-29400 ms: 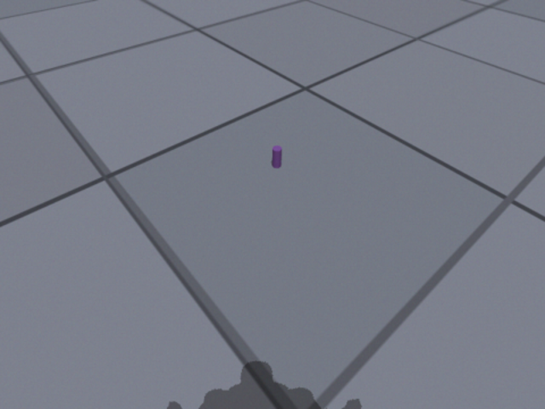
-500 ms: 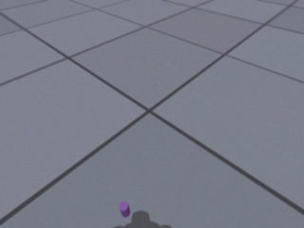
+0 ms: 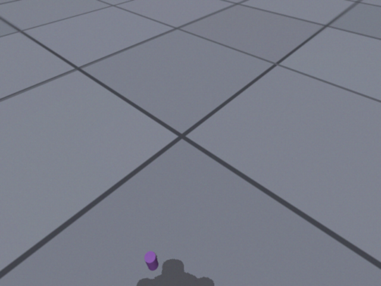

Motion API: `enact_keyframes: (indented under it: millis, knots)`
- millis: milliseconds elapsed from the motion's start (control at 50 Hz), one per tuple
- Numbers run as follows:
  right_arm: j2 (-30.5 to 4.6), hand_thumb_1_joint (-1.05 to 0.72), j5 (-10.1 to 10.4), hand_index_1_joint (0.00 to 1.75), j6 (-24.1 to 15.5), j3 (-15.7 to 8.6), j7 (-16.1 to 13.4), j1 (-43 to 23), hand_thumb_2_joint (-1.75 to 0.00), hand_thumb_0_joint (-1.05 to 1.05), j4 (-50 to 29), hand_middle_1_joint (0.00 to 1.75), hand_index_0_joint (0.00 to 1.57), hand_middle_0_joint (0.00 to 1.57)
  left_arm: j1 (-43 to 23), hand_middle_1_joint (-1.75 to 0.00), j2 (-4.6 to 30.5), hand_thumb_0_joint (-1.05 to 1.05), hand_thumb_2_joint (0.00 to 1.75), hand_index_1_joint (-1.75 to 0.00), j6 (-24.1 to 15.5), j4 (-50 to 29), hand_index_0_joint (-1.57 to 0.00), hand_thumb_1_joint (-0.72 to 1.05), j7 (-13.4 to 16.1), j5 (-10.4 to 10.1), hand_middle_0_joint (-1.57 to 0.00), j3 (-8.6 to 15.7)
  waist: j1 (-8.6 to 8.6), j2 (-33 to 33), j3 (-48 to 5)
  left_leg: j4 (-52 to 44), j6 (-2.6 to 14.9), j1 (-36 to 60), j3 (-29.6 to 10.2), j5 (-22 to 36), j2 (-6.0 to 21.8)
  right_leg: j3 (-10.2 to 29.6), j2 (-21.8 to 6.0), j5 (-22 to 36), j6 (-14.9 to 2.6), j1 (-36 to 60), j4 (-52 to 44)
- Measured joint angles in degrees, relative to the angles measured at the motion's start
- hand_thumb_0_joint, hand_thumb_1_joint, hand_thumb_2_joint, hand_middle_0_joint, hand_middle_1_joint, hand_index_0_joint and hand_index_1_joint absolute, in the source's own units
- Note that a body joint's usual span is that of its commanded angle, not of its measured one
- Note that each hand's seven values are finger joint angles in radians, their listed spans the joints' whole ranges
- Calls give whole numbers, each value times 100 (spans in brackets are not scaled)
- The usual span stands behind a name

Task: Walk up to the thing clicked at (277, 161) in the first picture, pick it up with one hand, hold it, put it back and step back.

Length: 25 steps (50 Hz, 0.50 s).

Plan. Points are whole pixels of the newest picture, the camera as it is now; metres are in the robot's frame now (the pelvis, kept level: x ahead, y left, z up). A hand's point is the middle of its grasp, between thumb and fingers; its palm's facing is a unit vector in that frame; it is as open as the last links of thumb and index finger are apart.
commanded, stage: stand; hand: left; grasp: from the side
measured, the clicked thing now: (151, 261) +0.39 +0.19 -0.72
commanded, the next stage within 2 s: step back in 0.98 s
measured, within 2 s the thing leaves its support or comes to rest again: neither
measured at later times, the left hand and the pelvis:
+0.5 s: hand out of the picture +0.10 +0.25 -0.16, palm faces -0.01 -0.94 -0.33, open 7.4 cm; pelvis +0.03 +0.00 +0.00, yaw +0 degrees
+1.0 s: hand out of the picture +0.11 +0.25 -0.15, palm faces -0.01 -0.94 -0.33, open 7.4 cm; pelvis +0.03 +0.00 +0.00, yaw -1 degrees
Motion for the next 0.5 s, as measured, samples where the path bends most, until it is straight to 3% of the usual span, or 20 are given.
enact_keyframes:
  millis: [500]
  knots:
    - [-19, -90, 23, 30, -77, 43, -26, -267, -90, 1, -17, 30, 20, 21, -199, -30, -1, 1, 90, -30, -9, -29, -20, 91, -15, -39, -20, 37, 2, 8, -4, -274, 7, 246, 56, -76, -4, 47, -1, -72, 28, 211, -244]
